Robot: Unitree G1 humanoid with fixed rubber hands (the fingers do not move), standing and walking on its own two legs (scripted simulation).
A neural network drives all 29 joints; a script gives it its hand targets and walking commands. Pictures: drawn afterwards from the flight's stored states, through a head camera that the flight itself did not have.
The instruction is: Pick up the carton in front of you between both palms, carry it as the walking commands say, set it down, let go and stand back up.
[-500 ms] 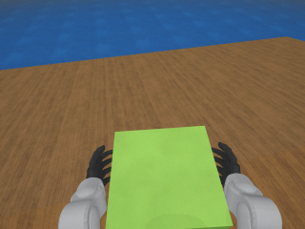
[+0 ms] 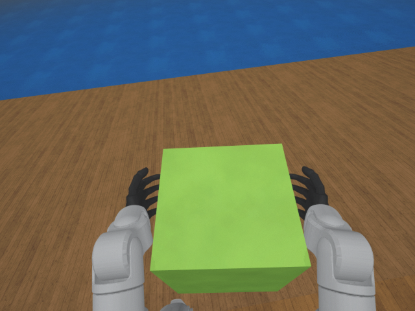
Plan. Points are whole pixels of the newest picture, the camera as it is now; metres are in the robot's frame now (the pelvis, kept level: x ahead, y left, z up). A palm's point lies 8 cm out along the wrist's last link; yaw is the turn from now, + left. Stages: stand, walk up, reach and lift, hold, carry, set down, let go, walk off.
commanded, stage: carry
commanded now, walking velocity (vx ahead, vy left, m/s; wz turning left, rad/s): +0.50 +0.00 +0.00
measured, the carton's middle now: (225, 225) +0.28 +0.00 +0.03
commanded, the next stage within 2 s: none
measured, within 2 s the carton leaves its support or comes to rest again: neither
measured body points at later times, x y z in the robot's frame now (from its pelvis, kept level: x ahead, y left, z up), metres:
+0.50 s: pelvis +0.34 +0.05 -0.01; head +0.40 +0.05 +0.44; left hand +0.69 +0.20 +0.06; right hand +0.67 -0.11 +0.07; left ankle +0.25 +0.11 -0.74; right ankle +0.44 -0.08 -0.71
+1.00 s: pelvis +0.70 +0.04 -0.07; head +0.74 +0.03 +0.38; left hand +1.03 +0.21 +0.02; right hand +1.04 -0.10 +0.01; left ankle +0.84 +0.14 -0.79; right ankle +0.55 -0.02 -0.78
